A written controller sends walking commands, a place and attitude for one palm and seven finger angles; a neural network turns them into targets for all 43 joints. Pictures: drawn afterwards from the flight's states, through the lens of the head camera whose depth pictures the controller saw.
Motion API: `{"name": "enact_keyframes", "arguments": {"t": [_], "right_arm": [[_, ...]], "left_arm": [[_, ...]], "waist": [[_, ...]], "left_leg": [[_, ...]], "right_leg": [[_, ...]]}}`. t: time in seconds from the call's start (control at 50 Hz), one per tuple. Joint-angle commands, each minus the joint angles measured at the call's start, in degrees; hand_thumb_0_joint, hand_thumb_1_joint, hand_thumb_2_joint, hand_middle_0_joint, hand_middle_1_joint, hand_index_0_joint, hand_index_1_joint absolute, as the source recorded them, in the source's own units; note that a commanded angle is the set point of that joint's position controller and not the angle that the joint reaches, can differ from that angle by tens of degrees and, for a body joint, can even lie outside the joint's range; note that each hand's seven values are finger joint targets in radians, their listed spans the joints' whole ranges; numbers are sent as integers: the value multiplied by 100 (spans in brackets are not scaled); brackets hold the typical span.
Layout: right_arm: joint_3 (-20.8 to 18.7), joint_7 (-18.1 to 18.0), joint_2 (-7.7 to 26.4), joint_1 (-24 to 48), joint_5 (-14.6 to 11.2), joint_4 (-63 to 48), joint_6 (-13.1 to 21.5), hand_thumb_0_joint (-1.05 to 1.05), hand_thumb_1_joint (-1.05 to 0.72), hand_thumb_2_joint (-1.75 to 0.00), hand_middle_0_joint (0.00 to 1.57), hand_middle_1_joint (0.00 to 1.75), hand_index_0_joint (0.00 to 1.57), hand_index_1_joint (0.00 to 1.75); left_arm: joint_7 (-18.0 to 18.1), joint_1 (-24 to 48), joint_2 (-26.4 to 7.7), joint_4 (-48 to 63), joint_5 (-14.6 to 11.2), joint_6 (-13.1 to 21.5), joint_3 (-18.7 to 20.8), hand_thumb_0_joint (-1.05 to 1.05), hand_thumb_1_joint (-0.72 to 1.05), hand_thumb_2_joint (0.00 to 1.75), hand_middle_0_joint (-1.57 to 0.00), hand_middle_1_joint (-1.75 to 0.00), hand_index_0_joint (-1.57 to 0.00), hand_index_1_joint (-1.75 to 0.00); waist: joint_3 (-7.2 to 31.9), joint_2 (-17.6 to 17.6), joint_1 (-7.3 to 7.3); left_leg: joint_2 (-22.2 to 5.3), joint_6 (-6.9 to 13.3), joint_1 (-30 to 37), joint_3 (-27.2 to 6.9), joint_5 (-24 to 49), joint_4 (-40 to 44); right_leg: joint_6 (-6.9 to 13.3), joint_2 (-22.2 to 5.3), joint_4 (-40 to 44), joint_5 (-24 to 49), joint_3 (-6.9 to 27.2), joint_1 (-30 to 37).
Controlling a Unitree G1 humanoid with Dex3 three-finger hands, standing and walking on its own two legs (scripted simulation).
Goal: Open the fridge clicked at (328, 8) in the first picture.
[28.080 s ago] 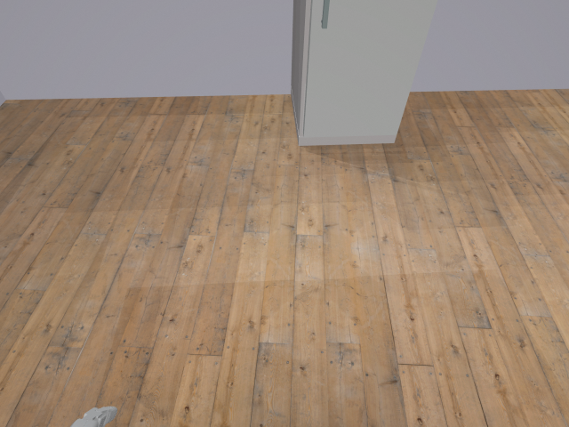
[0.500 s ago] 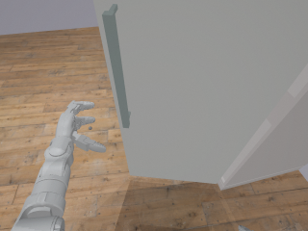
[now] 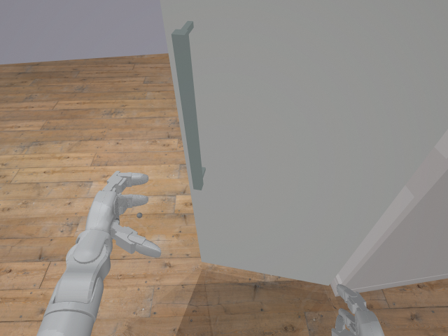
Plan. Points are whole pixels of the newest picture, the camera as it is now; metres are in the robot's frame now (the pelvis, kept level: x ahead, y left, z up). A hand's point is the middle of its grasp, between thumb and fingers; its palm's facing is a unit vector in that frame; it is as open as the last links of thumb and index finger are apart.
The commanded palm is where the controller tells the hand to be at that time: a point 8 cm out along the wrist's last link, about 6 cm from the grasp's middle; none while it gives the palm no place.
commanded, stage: draw the hand back to the body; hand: left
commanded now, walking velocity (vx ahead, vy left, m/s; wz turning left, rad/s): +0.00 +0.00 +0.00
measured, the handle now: (194, 121) +0.50 +0.11 +0.13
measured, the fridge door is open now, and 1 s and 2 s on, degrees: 71 71 71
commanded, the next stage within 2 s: step back with the hand held close in 1.56 s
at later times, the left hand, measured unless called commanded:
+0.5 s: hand (105, 216) +0.26 +0.21 +0.13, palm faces +0.05 -1.00 -0.04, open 14.6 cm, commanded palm +0.22 +0.26 +0.13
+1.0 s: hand (50, 217) +0.24 +0.27 +0.16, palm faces +0.42 -0.84 -0.35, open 10.6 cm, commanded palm +0.18 +0.30 +0.17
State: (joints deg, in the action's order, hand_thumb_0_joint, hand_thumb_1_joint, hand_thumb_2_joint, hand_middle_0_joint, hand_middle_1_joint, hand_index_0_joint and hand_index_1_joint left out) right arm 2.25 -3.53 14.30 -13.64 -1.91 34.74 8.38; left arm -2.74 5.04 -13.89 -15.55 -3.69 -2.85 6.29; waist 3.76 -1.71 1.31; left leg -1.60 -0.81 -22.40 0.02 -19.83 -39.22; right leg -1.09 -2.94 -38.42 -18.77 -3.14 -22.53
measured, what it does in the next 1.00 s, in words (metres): stands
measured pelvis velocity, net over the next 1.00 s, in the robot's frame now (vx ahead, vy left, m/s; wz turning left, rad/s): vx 0.02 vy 0.01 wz -0.01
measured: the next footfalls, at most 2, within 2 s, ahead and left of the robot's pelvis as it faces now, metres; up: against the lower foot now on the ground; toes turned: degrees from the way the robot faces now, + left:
none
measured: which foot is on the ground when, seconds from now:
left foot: down 0.00-1.00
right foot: down 0.00-1.00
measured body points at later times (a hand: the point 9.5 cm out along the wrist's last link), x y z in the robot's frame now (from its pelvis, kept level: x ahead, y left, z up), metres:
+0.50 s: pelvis -0.01 -0.02 +0.00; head -0.02 -0.03 +0.45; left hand +0.25 +0.26 +0.13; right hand +0.17 -0.26 -0.08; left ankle +0.00 +0.13 -0.72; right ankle +0.01 -0.13 -0.72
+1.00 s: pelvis +0.02 +0.01 +0.02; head +0.00 -0.01 +0.47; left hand +0.21 +0.31 +0.18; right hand +0.20 -0.20 -0.06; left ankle +0.00 +0.13 -0.72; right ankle +0.01 -0.13 -0.72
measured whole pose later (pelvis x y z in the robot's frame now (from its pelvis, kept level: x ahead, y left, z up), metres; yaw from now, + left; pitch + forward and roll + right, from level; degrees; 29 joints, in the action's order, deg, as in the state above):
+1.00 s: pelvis +0.02 +0.01 +0.02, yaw -1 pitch -4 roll +0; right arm 3.1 -5.3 11.7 -12.2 0.6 37.8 10.1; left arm 5.5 -18.7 -18.3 13.9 -2.8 3.3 15.9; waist -0.3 -2.7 4.4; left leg -0.6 -0.1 -6.1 1.4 -15.4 -25.2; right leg -2.0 -3.5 -25.5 -14.6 -2.2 -7.1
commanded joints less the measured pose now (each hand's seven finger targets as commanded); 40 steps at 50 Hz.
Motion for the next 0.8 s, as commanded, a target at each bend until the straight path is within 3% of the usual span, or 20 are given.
{"name": "enact_keyframes", "arguments": {"t": [0.0, 0.04, 0.06, 0.1, 0.12, 0.14, 0.2, 0.26, 0.3, 0.34, 0.4, 0.46, 0.48, 0.52, 0.54, 0.58, 0.64, 0.66, 0.68, 0.78], "right_arm": [[-267, -244, 692, 302, 103, -453, 621, 0, -90, -90, 20, 30, 20, 30], [-270, -242, 674, 286, 97, -475, 732, 0, -90, -90, 20, 30, 20, 30], [-275, -202, 645, 280, 108, -489, 750, 0, -90, -90, 20, 30, 20, 30], [-301, -107, 718, 139, 85, -532, 637, 0, -90, -90, 20, 30, 20, 30], [-295, -69, 684, 208, 38, -673, 587, 0, -90, -90, 20, 30, 20, 30], [-281, -64, 726, 226, -1, -772, 539, 0, -90, -90, 20, 30, 20, 30], [-293, -172, 743, 413, -61, -1035, 542, 0, -90, -90, 20, 30, 20, 30], [-289, -265, 681, 462, -50, -1040, 761, 0, -90, -90, 20, 30, 20, 30], [-259, -288, 668, 361, -15, -958, 916, 0, -90, -90, 20, 30, 20, 30], [-272, -293, 672, 275, -16, -796, 1026, 0, -90, -90, 20, 30, 20, 30], [-276, -321, 744, 261, -71, -692, 1079, 0, -90, -90, 20, 30, 20, 30], [-236, -381, 750, 409, -135, -804, 1037, 0, -90, -90, 20, 30, 20, 30], [-313, -393, 614, 561, 43, -679, 893, 0, -90, -90, 20, 30, 20, 30], [-272, -369, 543, 635, 115, -705, 848, 0, -90, -90, 20, 30, 20, 30], [-262, -352, 556, 644, 125, -705, 783, 0, -90, -90, 20, 30, 20, 30], [-240, -335, 521, 665, 149, -755, 717, 0, -90, -90, 20, 30, 20, 30], [-225, -307, 504, 668, 204, -765, 726, 0, -90, -90, 20, 30, 20, 30], [-231, -310, 446, 662, 207, -744, 719, 0, -90, -90, 20, 30, 20, 30], [-225, -306, 498, 667, 219, -715, 713, 0, -90, -90, 20, 30, 20, 30], [-222, -319, 497, 697, 228, -597, 615, 0, -90, -90, 20, 30, 20, 30]], "left_arm": [[-638, 2667, -772, 1741, -1335, 1758, 931, 0, -55, 20, -25, -115, -25, -115], [-1011, 1961, -961, 1446, -1535, 2249, 1234, 0, -55, 20, -25, -115, -25, -115], [-1105, 1442, -960, 1137, -1306, 2303, 1106, 0, -55, 20, -25, -115, -25, -115], [-1147, 492, -1315, 439, -987, 2026, 1303, 0, -55, 20, -25, -115, -25, -115], [-1201, 200, -1141, 461, -912, 1780, 1069, 0, -55, 20, -25, -115, -25, -115], [-1248, 203, -1244, 537, -975, 1518, 1148, 0, -55, 20, -25, -115, -25, -115], [-1391, 438, -1389, 1333, -1414, 1015, 1439, 0, -55, 20, -25, -115, -25, -115], [-1328, 1156, -1443, 2454, -1643, 1242, 1574, 0, -55, 20, -25, -115, -25, -115], [-1227, 1292, -1468, 2852, -1596, 1576, 1522, 0, -55, 20, -25, -115, -25, -115], [-1220, 978, -1306, 2655, -1470, 1735, 1320, 0, -55, 20, -25, -115, -25, -115], [-1440, 438, -1287, 2048, -1471, 1460, 1252, 0, -48, 24, -25, -111, -25, -111], [-1729, -64, -1449, 1809, -1568, 817, 1392, 0, -37, 29, -24, -104, -24, -104], [-720, 699, -2102, 2558, -808, 1142, 1761, 0, -33, 31, -24, -102, -24, -102], [-102, -300, -1394, 2308, -633, 1112, 1373, 0, -26, 34, -24, -98, -24, -98], [68, -496, -1483, 2581, -500, 1089, 1408, 0, -22, 36, -24, -96, -24, -96], [364, -644, -1607, 3287, -316, 1134, 1419, 0, -15, 39, -24, -92, -24, -92], [683, -870, -1666, 3999, -108, 1166, 1387, 0, -4, 44, -23, -85, -23, -85], [746, -1058, -1467, 3949, -87, 1132, 1226, 0, -1, 46, -23, -83, -23, -83], [829, -801, -1653, 4107, -20, 1150, 1360, 0, 3, 48, -23, -81, -23, -81], [939, -983, -1433, 3993, 99, 1063, 1237, 0, 21, 57, -22, -70, -22, -70]], "waist": [[1182, 414, -203], [1445, 167, 11], [1366, -94, 113], [1095, -50, 245], [919, -125, 252], [801, 126, 254], [1016, 469, 261], [1232, 301, 123], [1249, 382, 20], [1007, 85, -33], [626, 163, -12], [433, 202, 177], [172, 302, 197], [-130, 581, 149], [105, 427, 223], [541, -99, 258], [829, -393, 269], [613, -294, 217], [585, -320, 220], [34, -190, 192]], "left_leg": [[206, 85, 400, -22, 918, 288], [258, 63, 270, -6, 1060, 265], [269, 69, 193, 73, 1136, 275], [251, 84, -132, 97, 1093, 399], [256, 107, -257, 170, 981, 443], [262, 117, -330, 149, 877, 516], [266, 175, -207, 176, 907, 519], [264, 194, 155, 111, 1008, 475], [248, 205, 284, 57, 1065, 441], [249, 197, 327, 36, 962, 454], [235, 211, 161, 63, 535, 532], [260, 205, -5, 102, 358, 629], [302, 211, 108, 160, 432, 777], [246, 221, 220, 122, 304, 861], [239, 247, 405, 130, 412, 937], [232, 239, 766, 130, 681, 1141], [198, 209, 1124, 118, 1166, 1329], [166, 200, 1109, 123, 1125, 1391], [189, 192, 1172, 106, 1135, 1466], [140, 167, 1330, 61, 1170, 1748]], "right_leg": [[245, 327, 367, 1166, 104, 432], [265, 282, 205, 1446, 169, 689], [249, 274, 141, 1564, 180, 645], [225, 265, 140, 1475, 152, 615], [187, 220, 192, 1403, 164, 587], [175, 204, 264, 1330, 169, 644], [119, 172, 468, 1355, 261, 970], [83, 246, 559, 1387, 291, 922], [65, 284, 539, 1392, 282, 842], [83, 304, 528, 1249, 253, 608], [60, 260, 743, 631, 333, 491], [53, 163, 912, 259, 411, 627], [27, 70, 1367, -75, 515, 482], [11, 61, 1471, -406, 378, 436], [29, 84, 1435, -184, 322, 620], [75, 134, 1311, 353, 190, 979], [110, 186, 1258, 1011, 107, 1314], [103, 186, 1283, 953, 62, 1328], [110, 216, 1359, 973, 64, 1309], [115, 269, 1523, 909, 2, 1288]]}}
